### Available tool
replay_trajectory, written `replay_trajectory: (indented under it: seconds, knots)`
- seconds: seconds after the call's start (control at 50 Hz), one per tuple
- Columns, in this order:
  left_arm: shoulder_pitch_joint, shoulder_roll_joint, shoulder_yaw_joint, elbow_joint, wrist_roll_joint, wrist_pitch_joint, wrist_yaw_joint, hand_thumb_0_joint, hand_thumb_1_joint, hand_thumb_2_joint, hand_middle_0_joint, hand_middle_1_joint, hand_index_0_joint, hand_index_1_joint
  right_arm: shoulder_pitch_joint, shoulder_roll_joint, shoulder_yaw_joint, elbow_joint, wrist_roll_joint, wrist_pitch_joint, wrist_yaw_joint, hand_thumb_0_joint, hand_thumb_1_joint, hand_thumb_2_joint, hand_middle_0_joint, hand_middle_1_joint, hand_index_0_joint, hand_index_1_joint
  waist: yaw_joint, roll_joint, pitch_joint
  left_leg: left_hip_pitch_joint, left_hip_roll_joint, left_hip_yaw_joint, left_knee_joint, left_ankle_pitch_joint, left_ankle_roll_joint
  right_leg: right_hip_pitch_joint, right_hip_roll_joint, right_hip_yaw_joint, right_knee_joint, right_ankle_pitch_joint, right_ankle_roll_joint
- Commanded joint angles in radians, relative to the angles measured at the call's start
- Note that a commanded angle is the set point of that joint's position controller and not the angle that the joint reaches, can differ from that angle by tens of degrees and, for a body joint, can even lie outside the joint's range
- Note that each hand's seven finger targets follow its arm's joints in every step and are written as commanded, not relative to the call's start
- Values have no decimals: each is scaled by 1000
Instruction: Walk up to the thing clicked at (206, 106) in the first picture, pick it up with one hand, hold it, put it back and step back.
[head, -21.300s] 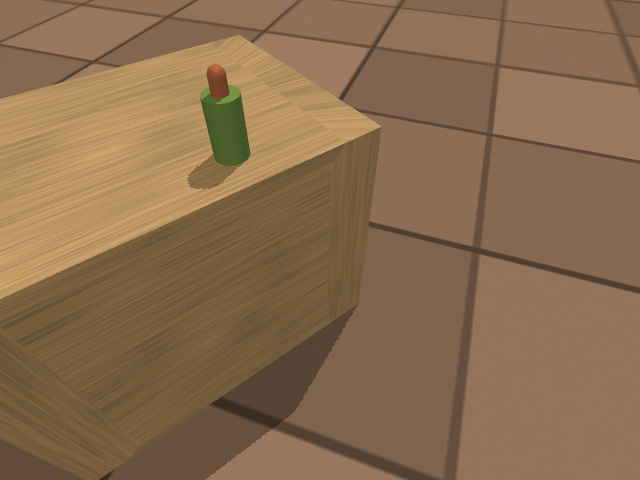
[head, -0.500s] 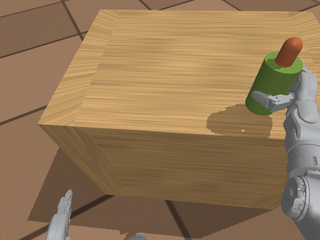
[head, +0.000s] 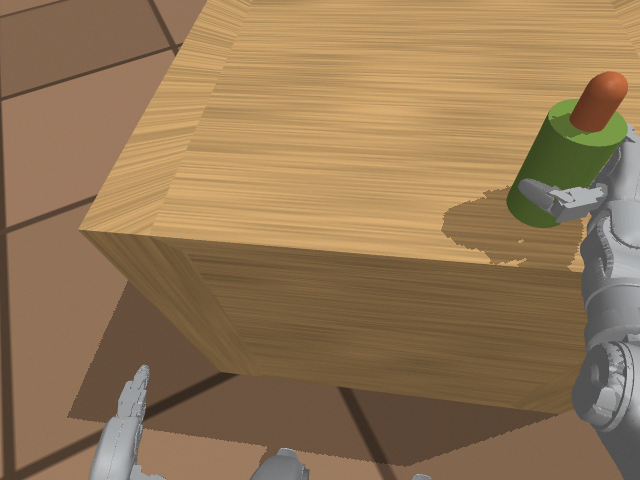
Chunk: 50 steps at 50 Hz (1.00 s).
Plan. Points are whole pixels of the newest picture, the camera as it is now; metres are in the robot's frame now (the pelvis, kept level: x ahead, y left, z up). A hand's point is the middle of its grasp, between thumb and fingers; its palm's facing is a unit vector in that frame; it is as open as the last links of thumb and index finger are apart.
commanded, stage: lower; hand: right
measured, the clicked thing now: (568, 151) +0.49 -0.21 +0.13
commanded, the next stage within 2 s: loosen in 0.16 s
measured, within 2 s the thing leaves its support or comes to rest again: neither
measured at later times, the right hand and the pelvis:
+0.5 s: hand (562, 173) +0.49 -0.22 +0.09, palm faces +0.25 +0.97 +0.00, open 10.8 cm; pelvis +0.00 +0.00 -0.01, yaw +0 degrees
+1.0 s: hand (565, 168) +0.50 -0.23 +0.09, palm faces +0.24 +0.97 +0.00, open 15.1 cm; pelvis -0.01 +0.00 -0.01, yaw +0 degrees
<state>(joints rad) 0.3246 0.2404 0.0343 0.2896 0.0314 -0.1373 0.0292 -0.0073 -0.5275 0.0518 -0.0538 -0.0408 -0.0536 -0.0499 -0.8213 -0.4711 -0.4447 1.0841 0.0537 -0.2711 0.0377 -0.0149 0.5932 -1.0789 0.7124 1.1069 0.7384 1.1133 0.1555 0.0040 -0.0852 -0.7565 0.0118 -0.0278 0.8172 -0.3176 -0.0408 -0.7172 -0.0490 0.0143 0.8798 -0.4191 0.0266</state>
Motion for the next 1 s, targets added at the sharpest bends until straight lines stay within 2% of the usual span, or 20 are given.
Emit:
replay_trajectory:
  seconds: [0.0, 0.04, 0.08, 0.14, 0.2, 0.24, 0.26, 0.3, 0.36, 0.4, 0.46, 0.5, 0.58, 0.62, 0.64, 0.68, 0.76, 0.84, 0.88, 0.98]
  knots:
    - [-27, 161, 83, -192, -1, -57, 14, 0, -560, 70, -44, -41, -35, -50, -563, -300, -41, -309, 20, -111, 15, 0, -62, -1290, 1233, 1413, 1287, 1413, 3, -143, -587, 289, -28, 38, -50, 325, 38, 260, 31, -15, -71, 369, -19]
    - [-3, 162, 86, -157, 4, -52, 15, 0, -560, 68, -44, -39, -35, -48, -559, -321, -51, -302, 11, -112, 16, 0, -66, -1300, 1241, 1423, 1296, 1424, -9, -173, -590, 278, -27, 38, -35, 355, 40, 264, 31, -16, -58, 426, -13]
    - [17, 142, 69, -126, 1, -45, 9, 0, -553, 63, -45, -41, -38, -48, -513, -267, -25, -244, 16, -103, 21, 0, -83, -1314, 1258, 1439, 1312, 1440, -3, -147, -501, 231, -34, 45, -42, 310, 41, 227, 31, -10, -66, 386, -16]
    - [-46, 134, 53, -190, 4, -49, 7, 0, -550, 59, -45, -40, -39, -46, -577, -300, -38, -320, 9, -124, 19, 0, -102, -1317, 1263, 1441, 1315, 1442, -4, -174, -580, 250, -31, 42, -27, 328, 40, 251, 27, -13, -52, 405, -13]
    - [26, 151, 77, -137, 3, -38, 4, 0, -548, 56, -46, -42, -41, -47, -452, -276, -47, -183, 14, -113, 24, 0, -90, -1319, 1255, 1440, 1309, 1440, 10, -121, -467, 215, -33, 44, -32, 297, 38, 181, 31, -13, -52, 345, -21]
    - [-23, 176, 93, -219, 7, -42, 7, 0, -553, 55, -46, -38, -39, -45, -526, -324, -70, -273, 7, -126, 21, 0, -95, -1308, 1249, 1428, 1301, 1429, 9, -135, -547, 236, -32, 43, -24, 309, 38, 207, 30, -12, -50, 359, -20]
    - [-10, 156, 76, -221, 10, -41, 2, 0, -556, 56, -54, -41, -48, -47, -510, -284, -44, -258, 3, -126, 24, 0, -15, -1281, 1266, 1428, 1325, 1429, 7, -144, -544, 231, -33, 44, -11, 320, 41, 212, 29, -12, -46, 383, -17]
    - [50, 167, 101, -183, 5, -32, 4, 0, -502, 24, -54, -50, -63, -40, -459, -264, -39, -199, 8, -115, 30, 0, 60, -1121, 1195, 1268, 1236, 1269, 23, -130, -493, 199, -36, 50, -13, 306, 40, 204, 27, -6, -42, 378, -16]
    - [-9, 170, 93, -252, 5, -37, 3, 0, -514, 30, -54, -50, -61, -42, -554, -297, -47, -303, 10, -123, 32, 0, 135, -881, 1116, 1085, 1149, 1086, 14, -159, -566, 202, -34, 52, -11, 301, 39, 252, 23, -6, -38, 385, -15]
    - [40, 153, 83, -203, 5, -30, 2, 0, -513, 31, -54, -51, -62, -43, -477, -264, -38, -208, 8, -106, 30, 0, 220, -775, 1095, 1013, 1126, 1013, 12, -121, -461, 180, -34, 53, -20, 244, 38, 178, 28, -7, -48, 299, -21]
    - [-21, 151, 76, -264, 2, -38, 2, 0, -518, 36, -53, -51, -60, -43, -554, -307, -59, -300, 7, -119, 30, 0, 353, -587, 1054, 875, 1079, 875, 7, -139, -564, 248, -25, 37, -8, 293, 36, 179, 32, -15, -36, 312, -24]
    - [42, 143, 73, -193, 7, -31, 3, 0, -564, 68, -51, -44, -43, -53, -491, -254, -31, -194, 4, -103, 36, 0, 353, -684, 1032, 927, 1065, 928, 20, -131, -477, 178, -32, 46, -5, 277, 39, 162, 30, -10, -29, 319, -23]
    - [-27, 165, 80, -281, 7, -35, 7, 0, -532, 49, -50, -48, -51, -46, -585, -328, -53, -293, -5, -113, 31, 0, 453, -491, 875, 736, 899, 737, 10, -146, -565, 204, -32, 47, -13, 237, 36, 205, 27, -10, -37, 278, -23]
    - [53, 138, 70, -195, 9, -26, 4, 0, -536, 51, -50, -49, -51, -48, -486, -241, -15, -170, -3, -93, 36, 0, 485, -422, 813, 661, 835, 661, 27, -123, -468, 175, -33, 45, -14, 224, 37, 146, 31, -13, -37, 253, -26]
    - [73, 141, 71, -177, 5, -23, 1, 0, -537, 51, -51, -49, -52, -48, -432, -240, -26, -124, 2, -88, 39, 0, 505, -373, 782, 613, 802, 614, 25, -114, -419, 154, -36, 52, -10, 220, 38, 128, 29, -6, -40, 261, -23]
    - [5, 166, 83, -262, 6, -26, 3, 0, -542, 52, -51, -47, -50, -48, -499, -315, -65, -197, -6, -91, 33, 0, 538, -335, 735, 570, 755, 571, 11, -127, -508, 176, -34, 49, -5, 236, 37, 163, 28, -5, -39, 288, -23]
    - [40, 149, 77, -228, 6, -22, 0, 0, -545, 54, -51, -49, -50, -51, -466, -254, -30, -107, -3, -78, 37, 0, 553, -232, 619, 444, 632, 445, 26, -78, -383, 136, -38, 58, -19, 154, 35, 95, 27, -5, -49, 188, -30]
    - [13, 164, 91, -295, 6, -26, 4, 0, -546, 52, -52, -48, -50, -51, -541, -308, -45, -215, -8, -95, 36, 0, 587, -144, 464, 315, 473, 316, 19, -88, -487, 189, -31, 40, -17, 150, 30, 103, 30, -13, -39, 166, -37]
    - [74, 143, 75, -242, 8, -21, 2, 0, -551, 55, -50, -49, -47, -53, -486, -264, -27, -154, -6, -83, 40, 0, 611, -105, 397, 261, 406, 261, 26, -110, -439, 145, -33, 44, -9, 157, 34, 102, 30, -13, -36, 179, -32]
    - [65, 159, 83, -266, 5, -17, 2, 0, -563, 63, -49, -46, -40, -56, -490, -295, -45, -187, -5, -79, 34, 0, 610, -60, 219, 147, 224, 147, 9, -126, -487, 157, -36, 53, 5, 209, 39, 145, 29, -7, -31, 258, -22]
